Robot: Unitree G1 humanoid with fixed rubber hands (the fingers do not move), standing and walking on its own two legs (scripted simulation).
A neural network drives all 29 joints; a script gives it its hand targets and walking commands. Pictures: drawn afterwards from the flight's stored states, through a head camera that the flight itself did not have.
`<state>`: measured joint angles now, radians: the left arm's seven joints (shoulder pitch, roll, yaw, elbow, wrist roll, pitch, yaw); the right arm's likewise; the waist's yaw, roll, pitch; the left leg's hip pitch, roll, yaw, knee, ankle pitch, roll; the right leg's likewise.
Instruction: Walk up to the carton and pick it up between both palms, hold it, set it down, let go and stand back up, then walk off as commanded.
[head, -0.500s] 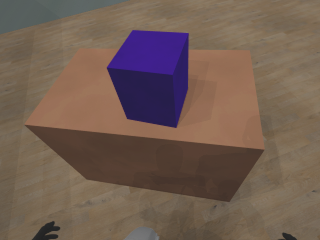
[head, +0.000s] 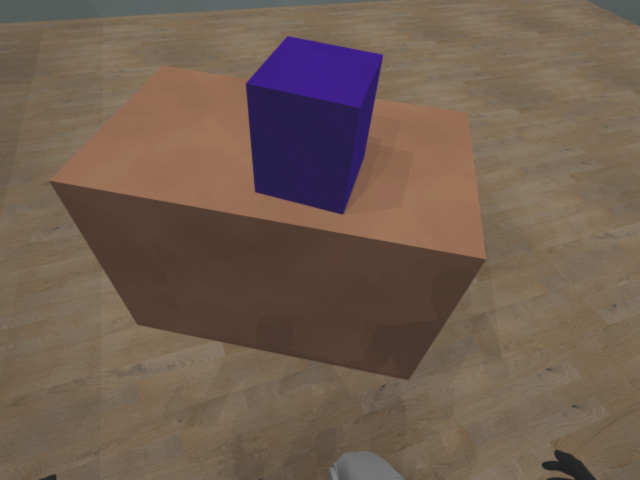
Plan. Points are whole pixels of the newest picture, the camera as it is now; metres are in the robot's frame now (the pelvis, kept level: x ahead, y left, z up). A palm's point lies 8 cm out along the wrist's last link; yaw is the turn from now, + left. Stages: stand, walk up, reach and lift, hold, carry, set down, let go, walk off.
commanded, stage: walk off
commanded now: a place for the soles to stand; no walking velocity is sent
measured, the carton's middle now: (315, 127) +0.77 -0.01 +0.01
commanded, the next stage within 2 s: none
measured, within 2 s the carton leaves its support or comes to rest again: neither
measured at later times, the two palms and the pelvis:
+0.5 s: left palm out of the picture +0.00 +0.33 -0.04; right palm out of the picture -0.04 -0.34 -0.11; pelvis -0.14 -0.01 -0.01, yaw -1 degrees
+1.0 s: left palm out of the picture -0.16 +0.31 -0.04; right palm out of the picture -0.16 -0.35 -0.11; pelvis -0.27 -0.02 +0.00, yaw -4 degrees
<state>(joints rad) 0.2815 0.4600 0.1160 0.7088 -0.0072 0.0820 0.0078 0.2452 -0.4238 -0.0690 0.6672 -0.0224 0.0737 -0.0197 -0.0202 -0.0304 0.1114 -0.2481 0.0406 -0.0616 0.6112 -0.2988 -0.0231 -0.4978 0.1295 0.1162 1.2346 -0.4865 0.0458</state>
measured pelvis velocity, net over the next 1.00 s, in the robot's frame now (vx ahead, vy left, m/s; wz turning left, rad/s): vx -0.27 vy -0.02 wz -0.06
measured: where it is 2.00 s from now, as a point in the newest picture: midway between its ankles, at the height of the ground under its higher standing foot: outside the picture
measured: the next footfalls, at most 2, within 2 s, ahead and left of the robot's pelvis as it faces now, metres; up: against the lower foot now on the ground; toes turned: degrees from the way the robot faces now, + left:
right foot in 0.16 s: -0.02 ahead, -0.14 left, +0.00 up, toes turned +0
left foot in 0.54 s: -0.11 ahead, +0.17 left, +0.00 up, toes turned -4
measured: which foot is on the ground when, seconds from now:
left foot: down 0.00-0.18, up 0.20-0.52, down 0.54-0.84, up 0.86-1.00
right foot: up 0.00-0.14, down 0.16-0.56, up 0.58-0.80, down 0.82-1.00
